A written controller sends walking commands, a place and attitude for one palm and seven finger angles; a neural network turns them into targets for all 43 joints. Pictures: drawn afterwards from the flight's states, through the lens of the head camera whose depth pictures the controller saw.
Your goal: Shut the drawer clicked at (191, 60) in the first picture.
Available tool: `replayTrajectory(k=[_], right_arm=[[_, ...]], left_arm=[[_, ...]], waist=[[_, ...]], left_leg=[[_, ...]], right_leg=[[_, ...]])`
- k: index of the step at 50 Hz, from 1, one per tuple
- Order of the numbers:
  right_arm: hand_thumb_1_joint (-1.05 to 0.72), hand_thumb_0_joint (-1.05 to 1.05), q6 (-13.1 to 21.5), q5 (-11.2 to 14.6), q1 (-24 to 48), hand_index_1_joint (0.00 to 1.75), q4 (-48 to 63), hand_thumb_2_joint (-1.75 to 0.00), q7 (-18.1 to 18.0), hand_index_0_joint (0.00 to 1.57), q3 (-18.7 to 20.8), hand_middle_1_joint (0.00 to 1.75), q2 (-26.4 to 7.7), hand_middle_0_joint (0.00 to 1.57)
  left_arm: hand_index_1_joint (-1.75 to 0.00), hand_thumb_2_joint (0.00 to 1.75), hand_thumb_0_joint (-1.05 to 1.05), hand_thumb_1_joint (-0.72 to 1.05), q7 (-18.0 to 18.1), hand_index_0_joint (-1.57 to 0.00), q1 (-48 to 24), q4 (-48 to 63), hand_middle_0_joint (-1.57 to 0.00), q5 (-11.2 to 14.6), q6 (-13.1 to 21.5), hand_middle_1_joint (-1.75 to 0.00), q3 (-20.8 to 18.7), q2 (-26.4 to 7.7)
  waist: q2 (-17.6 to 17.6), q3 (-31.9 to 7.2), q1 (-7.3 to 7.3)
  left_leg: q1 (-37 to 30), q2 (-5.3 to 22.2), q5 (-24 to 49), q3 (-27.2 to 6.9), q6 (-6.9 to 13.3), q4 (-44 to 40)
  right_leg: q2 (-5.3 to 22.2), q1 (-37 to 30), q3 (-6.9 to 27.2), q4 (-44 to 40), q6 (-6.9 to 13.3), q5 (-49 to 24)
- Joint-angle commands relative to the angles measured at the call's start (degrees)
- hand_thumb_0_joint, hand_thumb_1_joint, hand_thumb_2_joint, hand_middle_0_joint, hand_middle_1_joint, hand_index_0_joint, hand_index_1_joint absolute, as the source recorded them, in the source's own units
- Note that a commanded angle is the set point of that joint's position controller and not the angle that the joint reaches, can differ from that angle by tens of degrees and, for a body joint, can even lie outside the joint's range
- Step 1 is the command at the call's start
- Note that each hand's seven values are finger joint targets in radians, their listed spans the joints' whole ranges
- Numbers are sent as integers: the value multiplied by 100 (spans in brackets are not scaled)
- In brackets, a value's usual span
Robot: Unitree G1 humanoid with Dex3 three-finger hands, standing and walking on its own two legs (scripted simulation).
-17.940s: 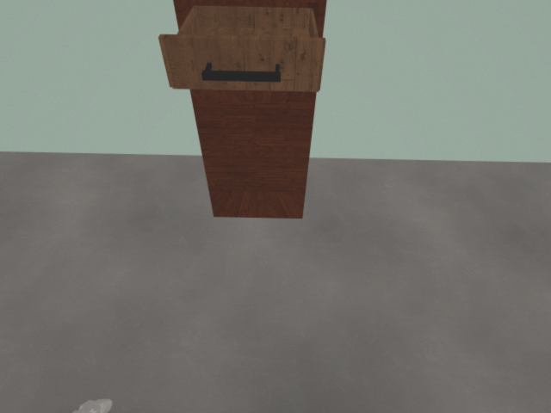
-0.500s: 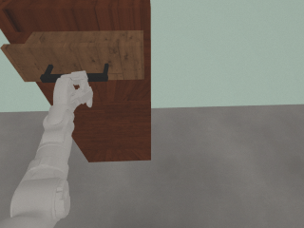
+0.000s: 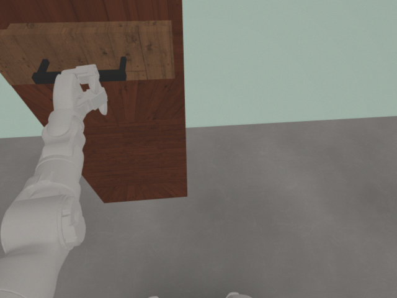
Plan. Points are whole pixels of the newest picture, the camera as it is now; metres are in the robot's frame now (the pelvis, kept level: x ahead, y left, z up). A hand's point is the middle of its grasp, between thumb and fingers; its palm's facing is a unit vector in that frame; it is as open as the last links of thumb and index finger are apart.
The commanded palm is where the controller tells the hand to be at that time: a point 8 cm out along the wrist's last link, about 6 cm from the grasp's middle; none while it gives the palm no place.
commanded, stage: push the drawer shut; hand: left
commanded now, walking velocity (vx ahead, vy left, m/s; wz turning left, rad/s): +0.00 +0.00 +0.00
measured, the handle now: (82, 69) +0.56 +0.22 +0.13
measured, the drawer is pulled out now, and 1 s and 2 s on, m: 0.03 0.00 0.00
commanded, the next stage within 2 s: pull the fist back off the drawer in 0.50 s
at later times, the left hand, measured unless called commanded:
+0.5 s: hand (101, 82) +0.53 +0.17 +0.13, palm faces +0.05 -1.00 -0.02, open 3.2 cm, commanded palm +0.54 +0.21 +0.13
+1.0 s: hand (102, 82) +0.52 +0.17 +0.13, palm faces +0.05 -1.00 -0.02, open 3.2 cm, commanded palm +0.51 +0.21 +0.13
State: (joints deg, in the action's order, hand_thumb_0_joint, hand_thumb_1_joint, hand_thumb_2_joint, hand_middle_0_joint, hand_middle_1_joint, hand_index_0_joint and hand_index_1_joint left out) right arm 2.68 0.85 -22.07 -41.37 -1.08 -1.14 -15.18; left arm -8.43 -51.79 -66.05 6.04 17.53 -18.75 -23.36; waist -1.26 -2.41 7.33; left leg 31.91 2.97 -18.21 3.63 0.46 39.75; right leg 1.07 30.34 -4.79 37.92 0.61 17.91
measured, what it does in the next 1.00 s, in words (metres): stands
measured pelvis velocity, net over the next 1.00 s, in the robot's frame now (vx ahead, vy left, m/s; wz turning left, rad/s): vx -0.01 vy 0.01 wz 0.00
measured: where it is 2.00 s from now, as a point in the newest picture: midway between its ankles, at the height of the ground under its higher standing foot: outside the picture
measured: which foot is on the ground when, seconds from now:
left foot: down 0.00-1.00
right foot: down 0.00-1.00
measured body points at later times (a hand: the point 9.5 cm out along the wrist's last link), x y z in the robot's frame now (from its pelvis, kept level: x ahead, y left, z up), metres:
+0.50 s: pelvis +0.00 +0.00 -0.01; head +0.10 +0.01 +0.43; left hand +0.52 +0.23 +0.13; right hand -0.04 -0.26 -0.12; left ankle +0.01 +0.11 -0.72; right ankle +0.01 -0.11 -0.72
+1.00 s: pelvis -0.01 +0.01 -0.01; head +0.09 +0.02 +0.43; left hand +0.52 +0.22 +0.13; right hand -0.06 -0.26 -0.12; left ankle +0.01 +0.11 -0.72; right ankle +0.01 -0.11 -0.72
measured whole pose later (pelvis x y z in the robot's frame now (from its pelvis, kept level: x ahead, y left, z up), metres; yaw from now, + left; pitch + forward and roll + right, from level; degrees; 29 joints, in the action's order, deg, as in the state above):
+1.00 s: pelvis -0.01 +0.01 -0.01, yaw +0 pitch +16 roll -2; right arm 3.7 -1.1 -26.6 -41.4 -0.3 -2.0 -16.6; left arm -7.5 -63.1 -75.8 3.1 17.6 -20.3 -30.6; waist -1.5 -3.4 11.6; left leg 41.4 3.3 -18.2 2.7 1.0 43.9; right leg 0.8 38.7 -5.4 40.1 0.3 17.0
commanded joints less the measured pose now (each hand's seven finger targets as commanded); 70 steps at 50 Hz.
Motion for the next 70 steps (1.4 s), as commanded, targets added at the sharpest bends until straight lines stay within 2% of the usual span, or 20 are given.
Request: replayTrajectory(k=[1,4,5,8,12,18,24,30,35,42,45,47,49,51,53,59,62,65,66,70], right_arm=[[-90,0,149,-10,-736,30,300,-90,-87,20,316,30,-956,20],[-90,0,138,-34,-842,30,289,-90,-84,20,326,30,-971,20],[-90,0,138,-36,-852,30,289,-90,-74,20,316,30,-971,20],[-90,0,116,-67,-969,30,239,-90,-78,20,315,30,-1021,20],[-90,0,90,-85,-1085,30,226,-90,-66,20,304,30,-1055,20],[-90,0,45,-133,-1289,30,134,-90,-48,20,334,30,-1067,20],[-90,0,105,-142,-1381,30,6,-90,-56,20,319,30,-1115,20],[-90,0,249,-118,-1409,30,-46,-90,-103,20,270,30,-1205,20],[-90,0,311,-127,-1424,30,6,-90,-109,20,249,30,-1223,20],[-90,0,275,-150,-1398,30,126,-90,-65,20,244,30,-1204,20],[-90,0,248,-177,-1379,30,185,-90,-18,20,268,30,-1169,20],[-90,0,217,-175,-1341,30,250,-90,-7,20,279,30,-1179,20],[-90,0,185,-167,-1317,30,262,-90,13,20,283,30,-1141,20],[-90,0,161,-163,-1284,30,294,-90,28,20,306,30,-1148,20],[-90,0,114,-160,-1277,30,336,-90,20,20,311,30,-1154,20],[-90,0,14,-103,-1106,30,561,-90,62,20,368,30,-1027,20],[-90,0,-37,-57,-963,30,605,-90,66,20,387,30,-966,20],[-90,0,-92,-35,-939,30,595,-90,43,20,408,30,-983,20],[-90,0,-110,-23,-891,30,645,-90,30,20,415,30,-969,20],[-90,0,-126,-8,-766,30,706,-90,62,20,416,30,-859,20]], left_arm=[[-160,90,0,90,51,-140,-3650,1200,-140,-13,433,-160,-159,-1465],[-160,90,0,90,27,-140,-3845,1213,-140,-58,477,-160,-212,-1601],[-160,90,0,90,28,-140,-3843,1138,-140,-59,472,-160,-284,-1671],[-160,90,0,90,39,-140,-3964,922,-140,-106,465,-160,-354,-1840],[-160,90,0,90,45,-140,-4213,813,-140,-173,451,-160,-425,-2071],[-160,90,0,90,100,-140,-4614,707,-140,-216,445,-160,-244,-1847],[-160,90,0,90,189,-140,-5020,588,-140,-242,419,-160,20,-1666],[-160,90,0,90,251,-140,-5137,420,-140,-174,372,-160,179,-1584],[-160,90,0,90,243,-140,-5151,392,-140,-198,368,-160,-89,-1973],[-160,90,0,90,179,-140,-4991,338,-140,-215,381,-160,-217,-2064],[-160,90,0,90,169,-140,-4779,496,-140,-208,442,-160,-268,-1951],[-160,90,0,90,164,-140,-4466,503,-140,-175,437,-160,-327,-1953],[-160,90,0,90,143,-140,-4280,472,-140,-157,413,-160,-171,-1655],[-160,90,0,90,137,-140,-4155,605,-140,-143,401,-160,-203,-1679],[-160,90,0,90,135,-140,-3851,669,-140,-142,398,-160,-407,-1891],[-160,90,0,90,90,-140,-2851,1323,-140,-33,446,-160,-409,-1561],[-160,90,0,90,91,-140,-2657,1553,-140,-3,383,-160,-220,-1280],[-160,90,0,90,170,-140,-2529,1548,-140,22,268,-160,-481,-1506],[-160,90,0,90,185,-140,-2385,1648,-140,13,251,-160,-575,-1611],[-160,90,0,90,185,-140,-2110,2256,-140,13,310,-160,-295,-1201]], waist=[[-226,-2071,345],[-288,-2415,388],[-440,-2393,356],[-242,-2293,453],[-492,-2351,516],[-430,-2339,728],[-773,-2245,903],[-673,-2096,1028],[-567,-2334,939],[-656,-2286,835],[-780,-2487,709],[-565,-2480,643],[-583,-2342,637],[-632,-2317,576],[-541,-2395,448],[-498,-2703,128],[-416,-2423,123],[-50,-2225,58],[-147,-2310,-13],[-511,-2581,-83]], left_leg=[[-1284,-200,899,-433,127,-388],[-1388,-200,1137,-453,132,-300],[-1359,-202,1114,-436,123,-280],[-1187,-188,1052,-451,144,-231],[-1138,-181,1122,-451,135,-195],[-1247,-143,1259,-530,149,-101],[-1310,-108,878,-608,119,-126],[-1166,-59,262,-668,125,-223],[-965,-99,245,-636,142,-178],[-854,-137,209,-615,132,-149],[-1136,-133,487,-655,107,-125],[-1081,-124,509,-634,118,-132],[-1132,-119,526,-608,111,-157],[-1124,-118,512,-578,111,-165],[-1110,-119,685,-561,120,-170],[-1460,-122,1580,-436,104,-157],[-1437,-109,1633,-372,106,-183],[-1236,-133,1696,-316,146,-219],[-1223,-153,1823,-276,143,-227],[-1818,-112,2770,-303,110,-110]], right_leg=[[-286,-252,371,-500,-25,-1016],[-292,-292,378,-435,-32,-1229],[-293,-249,387,-444,-25,-1192],[-307,-209,390,-459,-35,-1145],[-303,-133,399,-434,-41,-1195],[-339,220,350,-438,-60,-1145],[-328,651,332,-482,-52,-661],[-307,912,321,-525,-81,-173],[-294,637,354,-484,-83,-200],[-297,570,347,-458,-49,-181],[-315,565,290,-397,-20,-344],[-324,465,292,-398,-22,-367],[-334,531,262,-407,-17,-389],[-329,491,271,-411,-12,-396],[-338,286,268,-377,9,-548],[-361,-205,227,-253,33,-1411],[-360,-232,221,-286,20,-1535],[-355,-490,245,-303,8,-1776],[-339,-659,271,-278,14,-1951],[-340,-640,251,-193,31,-2464]])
